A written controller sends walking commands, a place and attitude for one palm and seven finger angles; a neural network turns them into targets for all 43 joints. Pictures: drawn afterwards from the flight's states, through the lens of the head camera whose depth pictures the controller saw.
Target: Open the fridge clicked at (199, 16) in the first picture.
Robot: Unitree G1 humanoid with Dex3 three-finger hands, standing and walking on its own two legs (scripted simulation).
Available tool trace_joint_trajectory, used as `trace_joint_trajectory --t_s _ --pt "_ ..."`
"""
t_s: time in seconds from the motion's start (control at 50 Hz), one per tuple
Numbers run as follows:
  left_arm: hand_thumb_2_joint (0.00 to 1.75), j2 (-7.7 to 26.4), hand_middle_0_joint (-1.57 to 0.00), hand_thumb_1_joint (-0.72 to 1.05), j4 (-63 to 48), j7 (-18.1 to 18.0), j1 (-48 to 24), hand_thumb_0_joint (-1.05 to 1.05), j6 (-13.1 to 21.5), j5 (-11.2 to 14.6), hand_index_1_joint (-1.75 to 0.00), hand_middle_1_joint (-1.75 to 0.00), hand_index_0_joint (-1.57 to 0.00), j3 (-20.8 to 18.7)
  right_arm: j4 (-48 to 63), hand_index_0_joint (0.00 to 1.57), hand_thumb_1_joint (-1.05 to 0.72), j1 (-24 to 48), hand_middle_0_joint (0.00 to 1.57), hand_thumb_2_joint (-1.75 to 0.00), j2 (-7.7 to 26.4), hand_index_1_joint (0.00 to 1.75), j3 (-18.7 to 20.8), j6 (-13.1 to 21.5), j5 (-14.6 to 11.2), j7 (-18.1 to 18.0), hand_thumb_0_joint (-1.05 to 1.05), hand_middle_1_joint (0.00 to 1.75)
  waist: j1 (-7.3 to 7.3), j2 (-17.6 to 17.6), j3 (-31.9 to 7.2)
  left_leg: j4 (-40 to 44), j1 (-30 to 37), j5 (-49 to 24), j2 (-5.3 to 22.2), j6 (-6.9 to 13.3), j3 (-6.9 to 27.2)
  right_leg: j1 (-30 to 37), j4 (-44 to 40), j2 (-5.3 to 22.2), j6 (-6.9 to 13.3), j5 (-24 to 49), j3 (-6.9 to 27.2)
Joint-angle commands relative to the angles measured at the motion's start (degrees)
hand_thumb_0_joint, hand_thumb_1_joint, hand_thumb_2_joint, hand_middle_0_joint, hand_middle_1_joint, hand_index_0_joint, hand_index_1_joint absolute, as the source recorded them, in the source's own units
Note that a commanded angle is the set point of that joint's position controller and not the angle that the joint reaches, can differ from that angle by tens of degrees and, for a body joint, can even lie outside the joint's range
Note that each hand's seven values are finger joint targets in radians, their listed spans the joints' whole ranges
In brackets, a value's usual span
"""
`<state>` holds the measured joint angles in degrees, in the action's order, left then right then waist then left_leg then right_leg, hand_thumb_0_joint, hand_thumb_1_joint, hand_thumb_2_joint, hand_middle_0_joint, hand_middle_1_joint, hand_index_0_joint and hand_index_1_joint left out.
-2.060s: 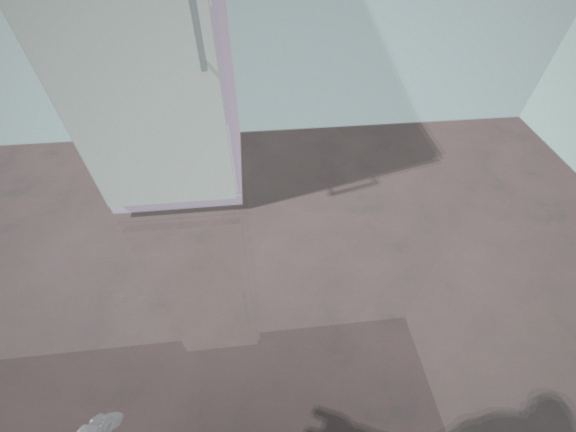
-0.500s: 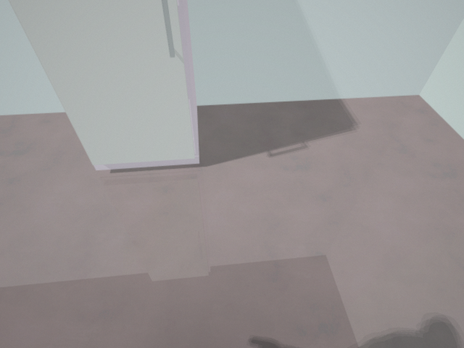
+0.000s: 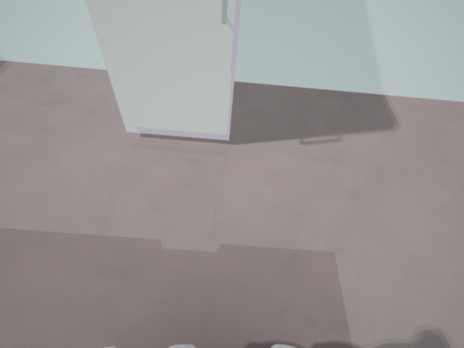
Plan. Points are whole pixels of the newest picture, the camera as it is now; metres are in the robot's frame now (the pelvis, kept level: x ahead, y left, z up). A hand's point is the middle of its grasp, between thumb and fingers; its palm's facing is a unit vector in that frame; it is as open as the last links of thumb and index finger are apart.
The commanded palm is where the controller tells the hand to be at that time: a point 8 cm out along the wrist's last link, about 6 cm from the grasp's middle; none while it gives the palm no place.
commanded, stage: walk to a spot facing it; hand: right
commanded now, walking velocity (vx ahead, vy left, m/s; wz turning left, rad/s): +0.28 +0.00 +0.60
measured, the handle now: out of the picture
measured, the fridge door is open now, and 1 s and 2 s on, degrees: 0 0 0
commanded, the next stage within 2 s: none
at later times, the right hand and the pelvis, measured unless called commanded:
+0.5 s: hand out of the picture +0.12 -0.26 -0.16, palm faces -0.16 +0.97 -0.19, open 7.4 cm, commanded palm none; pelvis +0.09 -0.06 +0.01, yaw +16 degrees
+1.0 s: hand (255, 205) +0.48 -0.06 -0.17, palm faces -0.65 +0.76 -0.10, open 7.4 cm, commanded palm none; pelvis +0.27 -0.01 +0.00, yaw +35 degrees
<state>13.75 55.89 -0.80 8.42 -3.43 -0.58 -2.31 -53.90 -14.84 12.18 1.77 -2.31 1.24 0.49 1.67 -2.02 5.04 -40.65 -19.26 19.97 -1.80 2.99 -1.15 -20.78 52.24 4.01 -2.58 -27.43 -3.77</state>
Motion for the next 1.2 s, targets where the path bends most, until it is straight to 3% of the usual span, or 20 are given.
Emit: trace_joint_trajectory --t_s 0.0,0.18,0.3,0.36,0.4,0.42,0.44,0.46,0.5,0.58,0.66,0.82,0.86,0.94,0.98,1.0,1.02,1.04,1.12,1.18 --pt "0.90 7.6 -0.20 0.90 -6.6 0.3 -3.9 0.00 2.5 -0.7 -0.30 -0.30 -0.20 -2.3 4.7 0.20 -0.90 -1.6 0.20 -0.90 11.5 0.30 3.5 2.0 -0.4 -1.0 0.00 0.30 0.19 9.5 -2.5 28.6 6.3 2.1 14.9 6.1 28.7 -13.3 13.5 1.2 -0.4 6.4 6.0" --pt "0.90 4.4 -0.20 0.90 -6.7 0.9 -4.1 0.00 4.4 -1.0 -0.30 -0.30 -0.20 -2.2 1.4 0.20 -0.90 -9.7 0.20 -0.90 9.2 0.30 3.9 4.5 0.0 -0.4 0.00 0.30 1.64 8.3 -6.3 27.3 17.1 -2.4 11.6 7.8 26.5 -17.2 4.7 0.5 -1.6 10.0 3.8" --pt "0.90 3.9 -0.20 0.90 -9.2 1.1 -6.4 0.00 5.3 -0.5 -0.30 -0.30 -0.20 -2.0 1.5 0.20 -0.90 -9.4 0.20 -0.90 9.8 0.30 4.2 4.5 0.4 -0.5 0.00 0.30 1.99 10.2 -4.2 27.3 12.1 -1.6 11.4 8.5 28.7 -11.8 -5.4 -0.9 -1.0 8.5 3.5" --pt "0.90 3.7 -0.20 0.90 -9.4 0.9 -3.7 0.00 6.0 0.1 -0.30 -0.30 -0.20 -2.0 2.6 0.20 -0.90 -5.9 0.20 -0.90 11.3 0.30 4.6 4.1 0.5 -0.5 0.00 0.30 0.45 10.6 -3.6 24.9 4.8 -2.2 10.5 7.9 28.5 -0.6 -14.2 -2.7 0.0 7.6 2.9" --pt "0.90 5.0 -0.20 0.90 -7.1 0.2 4.5 0.00 6.5 0.3 -0.30 -0.30 -0.20 -2.4 3.9 0.20 -0.90 -1.5 0.20 -0.90 10.8 0.30 4.9 3.7 0.2 -0.3 0.00 0.30 -3.91 8.9 -4.4 18.8 -6.1 1.3 5.9 4.9 24.9 16.0 -24.2 -3.3 0.3 12.2 2.4" --pt "0.90 8.1 -0.20 0.90 -5.1 -0.5 11.3 0.00 6.9 0.3 -0.30 -0.30 -0.20 -3.0 4.6 0.20 -0.90 -0.7 0.20 -0.90 8.1 0.30 4.3 3.7 0.1 0.0 0.00 0.30 -6.64 0.4 -7.5 9.9 -13.3 3.5 1.7 2.9 20.8 27.7 -29.0 1.6 1.1 7.7 6.3" --pt "0.90 14.6 -0.20 0.90 -4.3 -0.8 17.0 0.00 7.0 -0.9 -0.30 -0.30 -0.20 -4.3 5.7 0.20 -0.90 -1.9 0.20 -0.90 4.2 0.30 3.8 3.6 -0.6 0.8 0.00 0.30 -8.42 -17.4 -9.9 -8.5 -24.1 13.2 -5.4 -0.4 10.6 34.1 -37.8 18.7 6.1 -9.4 28.2" --pt "0.90 15.2 -0.20 0.90 -5.2 -0.7 16.4 0.00 6.7 -0.8 -0.30 -0.30 -0.20 -4.0 7.1 0.20 -0.90 0.1 0.20 -0.90 5.6 0.30 4.3 4.2 -0.1 0.9 0.00 0.30 -7.26 -13.5 -6.0 -18.5 -26.1 12.9 -1.1 -2.0 5.9 26.1 -44.0 27.1 10.3 -15.9 36.7" --pt "0.90 8.6 -0.20 0.90 -5.9 -0.6 9.8 0.00 6.9 -0.7 -0.30 -0.30 -0.20 -2.1 5.0 0.20 -0.90 2.0 0.20 -0.90 6.4 0.30 4.9 3.5 0.7 1.8 0.00 0.30 -3.24 -4.8 2.8 -27.3 -23.6 2.3 3.6 -2.7 5.2 12.0 -46.2 20.5 7.7 -12.4 26.7" --pt "0.90 3.8 -0.20 0.90 -4.2 -1.0 10.0 0.00 8.6 -0.2 -0.30 -0.30 -0.20 -0.7 2.5 0.20 -0.90 -2.3 0.20 -0.90 3.3 0.30 4.3 1.7 1.0 2.6 0.00 0.30 -0.32 -6.3 0.6 -30.7 -20.0 -9.7 4.9 -4.4 3.1 12.0 -42.3 12.1 3.0 16.0 4.8" --pt "0.90 2.5 -0.20 0.90 -0.8 -1.6 16.1 0.00 9.2 -0.1 -0.30 -0.30 -0.20 -0.3 3.1 0.20 -0.90 1.1 0.20 -0.90 2.0 0.30 3.8 1.0 0.9 2.4 0.00 0.30 -1.05 -4.0 0.1 -32.0 -25.1 -12.2 4.8 -4.9 1.6 18.6 -39.1 12.2 1.7 35.8 -0.5" --pt "0.90 0.7 -0.20 0.90 5.1 -2.0 25.6 0.00 8.9 -0.9 -0.30 -0.30 -0.20 0.2 6.0 0.20 -0.90 15.8 0.20 -0.90 0.1 0.30 2.2 1.3 0.7 2.9 0.00 0.30 -5.12 -4.6 4.1 -14.2 -26.9 -11.2 4.8 -3.2 -5.7 27.6 -38.1 13.7 5.0 48.4 -6.1" --pt "0.90 1.4 -0.20 0.90 5.7 -2.0 26.0 0.00 8.5 -0.9 -0.30 -0.30 -0.20 0.0 6.4 0.20 -0.90 17.7 0.20 -0.90 -0.4 0.30 1.9 1.7 0.6 2.9 0.00 0.30 -5.04 -4.7 3.7 -6.5 -22.6 -9.2 3.1 -1.7 -8.6 28.9 -36.1 13.4 5.1 56.9 -9.8" --pt "0.90 4.5 -0.20 0.90 5.1 -1.7 24.8 0.00 7.9 -0.5 -0.30 -0.30 -0.20 -1.0 4.3 0.20 -0.90 9.6 0.20 -0.90 2.2 0.30 2.6 2.7 0.7 2.1 0.00 0.30 -0.63 -8.0 -3.2 1.5 -5.7 -4.5 -2.9 2.5 -12.2 28.1 -19.7 14.1 4.2 82.9 -13.9" --pt "0.90 5.1 -0.20 0.90 2.9 -0.9 20.6 0.00 7.8 0.1 -0.30 -0.30 -0.20 -0.9 0.3 0.20 -0.90 -4.1 0.20 -0.90 7.3 0.30 4.3 3.9 0.8 1.5 0.00 0.30 6.25 -8.3 -9.9 9.4 21.3 -9.6 0.7 5.6 -7.9 10.9 2.9 14.3 2.6 64.9 -14.0" --pt "0.90 1.7 -0.20 0.90 0.5 -0.5 19.9 0.00 7.8 1.3 -0.30 -0.30 -0.20 -0.5 -1.0 0.20 -0.90 -11.1 0.20 -0.90 13.1 0.30 5.2 4.4 0.4 0.9 0.00 0.30 8.08 3.2 -17.1 12.7 37.6 -17.9 18.0 13.3 17.5 -7.7 23.2 5.9 0.2 11.8 -13.0" --pt "0.90 0.9 -0.20 0.90 -2.4 -1.0 15.3 0.00 8.3 1.1 -0.30 -0.30 -0.20 -0.8 -1.4 0.20 -0.90 -12.4 0.20 -0.90 15.7 0.30 5.5 4.3 -1.2 0.1 0.00 0.30 7.45 5.6 -18.1 17.0 39.2 -33.3 26.7 18.3 34.2 -19.0 36.8 1.2 -0.2 -7.1 -4.9" --pt "0.90 1.8 -0.20 0.90 -3.5 -0.9 13.7 0.00 8.4 0.1 -0.30 -0.30 -0.20 -1.3 -0.2 0.20 -0.90 -10.0 0.20 -0.90 15.1 0.30 5.9 4.2 -1.2 -0.5 0.00 0.30 6.06 4.2 -16.0 18.9 34.9 -29.7 25.3 12.0 30.2 -21.6 36.7 3.7 0.2 0.0 2.4" --pt "0.90 0.0 -0.20 0.90 -2.7 -0.3 13.1 0.00 6.0 -0.9 -0.30 -0.30 -0.20 -1.4 1.4 0.20 -0.90 1.2 0.20 -0.90 8.7 0.30 4.3 5.7 -0.1 -1.2 0.00 0.30 -2.83 -1.7 -4.4 22.9 6.7 -25.2 17.6 10.8 14.8 -12.4 21.5 8.2 -1.1 5.9 2.6" --pt "0.90 -1.5 -0.20 0.90 -3.5 0.3 12.6 0.00 5.0 -1.0 -0.30 -0.30 -0.20 -1.4 1.6 0.20 -0.90 2.6 0.20 -0.90 7.8 0.30 4.4 6.1 0.4 -0.5 0.00 0.30 -4.45 5.7 -3.2 23.5 -1.1 -21.8 11.9 8.9 9.6 -9.3 10.6 7.0 -2.5 10.2 0.2"
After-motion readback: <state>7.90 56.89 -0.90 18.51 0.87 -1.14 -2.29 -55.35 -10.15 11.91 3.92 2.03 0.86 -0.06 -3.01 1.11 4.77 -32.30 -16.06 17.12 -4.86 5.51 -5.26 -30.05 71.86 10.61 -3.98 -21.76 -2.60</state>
